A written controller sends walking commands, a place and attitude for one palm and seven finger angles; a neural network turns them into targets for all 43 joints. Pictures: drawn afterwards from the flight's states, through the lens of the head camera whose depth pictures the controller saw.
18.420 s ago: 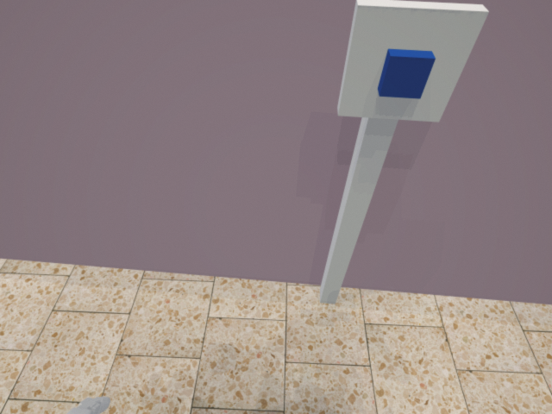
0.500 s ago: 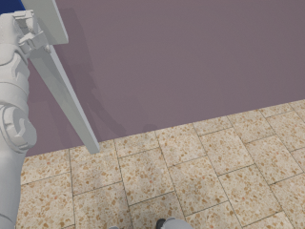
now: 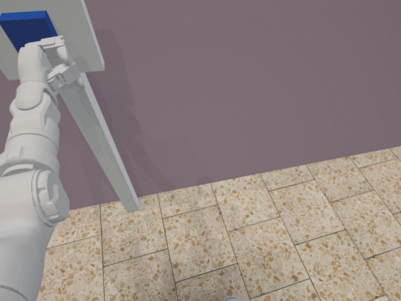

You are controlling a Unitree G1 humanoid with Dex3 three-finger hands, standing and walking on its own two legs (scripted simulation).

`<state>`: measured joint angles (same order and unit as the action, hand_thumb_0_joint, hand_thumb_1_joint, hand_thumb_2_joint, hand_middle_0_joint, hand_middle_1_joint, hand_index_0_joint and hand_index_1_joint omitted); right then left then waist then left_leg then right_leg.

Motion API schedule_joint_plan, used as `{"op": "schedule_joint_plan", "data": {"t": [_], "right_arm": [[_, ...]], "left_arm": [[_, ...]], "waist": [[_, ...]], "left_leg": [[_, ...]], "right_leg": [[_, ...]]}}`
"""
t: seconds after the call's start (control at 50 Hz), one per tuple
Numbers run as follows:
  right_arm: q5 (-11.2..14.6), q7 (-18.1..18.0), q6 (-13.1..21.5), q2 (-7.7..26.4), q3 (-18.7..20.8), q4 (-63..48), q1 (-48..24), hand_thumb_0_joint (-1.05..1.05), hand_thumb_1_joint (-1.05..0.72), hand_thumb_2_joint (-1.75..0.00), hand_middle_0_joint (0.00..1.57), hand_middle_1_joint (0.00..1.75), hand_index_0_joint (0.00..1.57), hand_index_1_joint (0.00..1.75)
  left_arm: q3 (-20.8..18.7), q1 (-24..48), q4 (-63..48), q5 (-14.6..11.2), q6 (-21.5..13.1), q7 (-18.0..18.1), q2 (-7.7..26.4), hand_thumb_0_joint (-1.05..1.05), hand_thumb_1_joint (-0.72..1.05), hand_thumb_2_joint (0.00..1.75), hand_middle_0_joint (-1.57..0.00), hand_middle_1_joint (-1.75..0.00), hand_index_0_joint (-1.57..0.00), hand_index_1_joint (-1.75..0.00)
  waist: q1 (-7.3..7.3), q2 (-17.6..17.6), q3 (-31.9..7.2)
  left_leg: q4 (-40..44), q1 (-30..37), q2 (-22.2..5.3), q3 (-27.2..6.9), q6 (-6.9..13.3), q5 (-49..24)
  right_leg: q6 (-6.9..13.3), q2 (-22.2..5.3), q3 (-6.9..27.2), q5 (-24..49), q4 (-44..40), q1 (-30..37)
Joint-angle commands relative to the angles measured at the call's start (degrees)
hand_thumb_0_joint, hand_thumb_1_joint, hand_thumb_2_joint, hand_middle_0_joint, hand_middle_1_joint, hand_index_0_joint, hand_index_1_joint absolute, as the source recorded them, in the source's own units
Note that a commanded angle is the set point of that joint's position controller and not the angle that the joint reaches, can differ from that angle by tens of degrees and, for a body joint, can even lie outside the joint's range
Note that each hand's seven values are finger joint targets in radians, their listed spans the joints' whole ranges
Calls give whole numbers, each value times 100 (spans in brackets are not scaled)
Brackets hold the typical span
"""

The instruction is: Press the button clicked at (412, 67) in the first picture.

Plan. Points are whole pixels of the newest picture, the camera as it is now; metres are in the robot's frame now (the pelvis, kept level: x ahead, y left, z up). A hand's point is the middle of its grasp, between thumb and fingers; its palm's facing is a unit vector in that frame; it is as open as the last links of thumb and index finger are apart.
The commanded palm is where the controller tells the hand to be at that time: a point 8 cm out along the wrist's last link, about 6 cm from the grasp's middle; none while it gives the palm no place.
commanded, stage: pull the fist back off the button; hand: left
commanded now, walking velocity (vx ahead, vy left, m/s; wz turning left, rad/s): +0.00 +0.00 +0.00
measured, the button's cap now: (34, 34) +0.57 +0.26 +0.22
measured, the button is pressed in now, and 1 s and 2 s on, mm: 0 0 0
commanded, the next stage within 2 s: draw the hand back to the body in 0.62 s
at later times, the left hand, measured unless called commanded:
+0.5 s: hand (70, 93) +0.45 +0.19 +0.18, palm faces +0.15 -0.99 +0.02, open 3.1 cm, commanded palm +0.41 +0.23 +0.18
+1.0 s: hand (56, 123) +0.38 +0.20 +0.18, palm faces +0.17 -0.98 +0.00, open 3.1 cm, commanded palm +0.34 +0.24 +0.18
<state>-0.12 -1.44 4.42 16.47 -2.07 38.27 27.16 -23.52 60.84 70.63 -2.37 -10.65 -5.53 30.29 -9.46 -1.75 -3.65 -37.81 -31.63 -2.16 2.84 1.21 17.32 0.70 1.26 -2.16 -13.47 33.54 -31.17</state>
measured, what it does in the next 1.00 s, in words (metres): stands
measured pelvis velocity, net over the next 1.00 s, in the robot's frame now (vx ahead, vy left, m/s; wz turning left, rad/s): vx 0.02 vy -0.02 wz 0.02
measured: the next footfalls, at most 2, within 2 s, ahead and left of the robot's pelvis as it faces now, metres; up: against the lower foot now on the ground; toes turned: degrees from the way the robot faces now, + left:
none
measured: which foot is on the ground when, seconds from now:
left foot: down 0.00-1.00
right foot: down 0.00-1.00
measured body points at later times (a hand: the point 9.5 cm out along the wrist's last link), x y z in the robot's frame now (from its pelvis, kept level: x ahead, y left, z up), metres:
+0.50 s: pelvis +0.04 -0.01 +0.01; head +0.05 -0.02 +0.46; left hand +0.44 +0.24 +0.18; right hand +0.18 -0.25 -0.09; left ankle +0.01 +0.10 -0.72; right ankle +0.03 -0.12 -0.72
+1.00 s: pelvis +0.02 -0.02 +0.01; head +0.01 -0.04 +0.46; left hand +0.37 +0.25 +0.18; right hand +0.17 -0.26 -0.09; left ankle +0.01 +0.10 -0.72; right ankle +0.03 -0.12 -0.72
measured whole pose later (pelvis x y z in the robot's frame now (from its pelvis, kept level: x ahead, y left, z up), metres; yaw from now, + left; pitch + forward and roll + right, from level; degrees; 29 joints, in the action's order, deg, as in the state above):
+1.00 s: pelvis +0.02 -0.02 +0.01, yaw +1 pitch +0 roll +0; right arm 3.5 -4.9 2.3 15.0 -2.6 36.2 15.7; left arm -16.8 22.2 20.1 -11.5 8.5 -6.1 16.2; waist 0.3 -2.7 -2.8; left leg -28.9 -12.3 -1.4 2.3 -0.1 16.2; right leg 1.7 0.8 -2.6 -15.0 28.6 -13.4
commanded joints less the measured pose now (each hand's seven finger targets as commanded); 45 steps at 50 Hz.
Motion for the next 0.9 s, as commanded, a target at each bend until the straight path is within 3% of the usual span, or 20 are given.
{"op": "schedule_joint_plan", "data": {"t": [0.0, 0.02, 0.08, 0.12, 0.18, 0.2, 0.24, 0.28, 0.36, 0.4, 0.46, 0.5, 0.56, 0.6, 0.62, 0.68, 0.76, 0.78, 0.86, 0.88], "right_arm": [[84, -73, 186, 916, 385, -499, 321, 0, -90, -90, 20, 30, 20, 30], [102, -80, 185, 925, 384, -525, 286, 0, -90, -90, 20, 30, 20, 30], [138, -70, 203, 848, 415, -639, 75, 0, -90, -90, 20, 30, 20, 30], [171, -75, 181, 823, 421, -677, -43, 0, -90, -90, 20, 30, 20, 30], [230, -96, 125, 787, 387, -747, -277, 0, -90, -90, 20, 30, 20, 30], [248, -110, 117, 766, 395, -784, -365, 0, -90, -90, 20, 30, 20, 30], [252, -141, 100, 734, 384, -833, -501, 0, -90, -90, 20, 30, 20, 30], [273, -166, 104, 662, 360, -872, -673, 0, -90, -90, 20, 30, 20, 30], [285, -208, 132, 593, 336, -890, -924, 0, -90, -90, 20, 30, 20, 30], [294, -210, 140, 569, 328, -896, -1059, 0, -90, -90, 20, 30, 20, 30], [301, -277, 44, 613, 274, -854, -1247, 0, -90, -90, 20, 30, 20, 30], [307, -295, 30, 529, 239, -946, -1423, 0, -90, -90, 20, 30, 20, 30], [271, -339, 34, 512, 221, -947, -1508, 0, -90, -90, 20, 30, 20, 30], [279, -375, 37, 486, 191, -903, -1552, 0, -90, -90, 20, 30, 20, 30], [278, -396, 30, 495, 190, -881, -1555, 0, -90, -90, 20, 30, 20, 30], [285, -410, 35, 482, 169, -886, -1596, 0, -90, -90, 20, 30, 20, 30], [291, -377, 65, 490, 179, -1008, -1641, 0, -90, -90, 20, 30, 20, 30], [308, -358, 79, 468, 171, -1070, -1712, 0, -90, -90, 20, 30, 20, 30], [326, -339, 93, 492, 186, -1180, -1879, 0, -90, -90, 20, 30, 20, 30], [362, -350, 88, 475, 183, -1207, -1968, 0, -90, -90, 20, 30, 20, 30]], "left_arm": [[-2, 2463, -1790, -260, -291, 46, 1189, 0, 90, 90, -130, -150, -130, -150], [-42, 2280, -1828, -297, -226, 42, 1204, 0, 90, 90, -130, -150, -130, -150], [98, 2020, -2758, -382, -134, 25, 889, 0, 90, 90, -130, -150, -130, -150], [19, 1412, -2876, -500, 48, 11, 780, 0, 90, 90, -130, -150, -130, -150], [204, 1113, -3203, -567, 357, -31, 526, 0, 90, 90, -130, -150, -130, -150], [246, 1080, -3399, -586, 443, -35, 460, 0, 90, 90, -130, -150, -130, -150], [202, 1006, -3847, -620, 522, -11, 493, 0, 90, 90, -130, -150, -130, -150], [430, 995, -4318, -665, 572, -17, 220, 0, 90, 90, -130, -150, -130, -150], [747, 782, -4992, -752, 721, 1, -211, 0, 90, 90, -130, -150, -130, -150], [814, 301, -5063, -803, 905, 26, -417, 0, 90, 90, -130, -150, -130, -150], [510, -40, -4745, -798, 1237, 114, -96, 0, 90, 90, -130, -150, -130, -150], [789, 219, -5146, -750, 1301, 165, -377, 0, 90, 90, -130, -150, -130, -150], [630, 290, -5467, -752, 1244, 251, -169, 0, 90, 90, -130, -150, -130, -150], [709, 358, -5230, -775, 1262, 244, -283, 0, 90, 90, -130, -150, -130, -150], [559, 232, -5082, -760, 1275, 245, -133, 0, 90, 90, -130, -150, -130, -150], [730, 396, -4970, -724, 1303, 196, -256, 0, 90, 90, -130, -150, -130, -150], [497, -471, -5067, -810, 1261, 89, -174, 0, 90, 90, -130, -150, -130, -150], [539, -728, -5194, -845, 1259, 36, -276, 0, 90, 90, -130, -150, -130, -150], [202, -1542, -5840, -977, 1368, -47, -8, 0, 90, 90, -130, -150, -130, -150], [229, -1640, -6053, -978, 1424, -62, -4, 0, 90, 90, -130, -150, -130, -150]], "waist": [[260, -268, -1956], [309, -49, -1912], [434, -419, -2298], [558, -32, -2181], [563, 77, -1800], [575, -54, -1783], [630, -17, -1901], [627, -261, -1949], [650, -263, -2081], [737, -135, -2046], [797, 295, -1473], [780, 47, -1562], [834, 122, -1836], [763, 283, -1642], [818, 295, -1562], [769, 100, -1518], [1037, 250, -1772], [1085, 190, -1752], [1220, 450, -1545], [1210, 321, -1400]], "left_leg": [[594, 1436, 41, -391, 72, -855], [633, 1372, 43, -378, 81, -851], [578, 1815, 68, -315, 72, -1558], [598, 1775, 61, -270, 87, -1816], [669, 1674, 93, -214, 121, -1792], [664, 1724, 105, -189, 124, -1777], [685, 1863, 115, -210, 124, -1867], [646, 2111, 124, -209, 120, -2112], [613, 2483, 123, -275, 94, -2591], [639, 2545, 118, -297, 84, -2754], [780, 2118, 161, -266, 98, -2078], [828, 2241, 190, -274, 96, -2023], [793, 2370, 192, -280, 93, -2185], [843, 2292, 202, -279, 97, -1971], [872, 2242, 203, -281, 95, -1942], [885, 2263, 228, -259, 105, -1805], [941, 2222, 232, -241, 93, -1961], [973, 2208, 227, -205, 87, -1951], [1083, 2093, 205, -153, 100, -1815], [1134, 2091, 195, -121, 101, -1704]], "right_leg": [[56, 80, 63, 777, -407, 948], [52, 79, 60, 826, -418, 1076], [83, 69, 66, 1457, -335, 1344], [81, 78, 48, 1778, -346, 1599], [70, 35, 40, 1942, -397, 1700], [64, 24, 63, 1943, -416, 1693], [72, 15, 65, 2027, -426, 1843], [84, -1, 67, 2207, -416, 1851], [84, -10, 24, 2460, -390, 1933], [70, -23, -11, 2543, -394, 1963], [60, -66, -12, 2228, -526, 2024], [70, -96, 1, 2143, -536, 2025], [80, -105, 42, 2311, -536, 2259], [53, -117, 46, 2217, -589, 2202], [62, -121, 49, 2179, -605, 2216], [58, -146, 80, 2048, -653, 2130], [99, -146, 59, 2199, -616, 2519], [92, -157, 59, 2230, -600, 2545], [55, -166, 85, 2195, -685, 2714], [45, -171, 101, 2056, -729, 2640]]}}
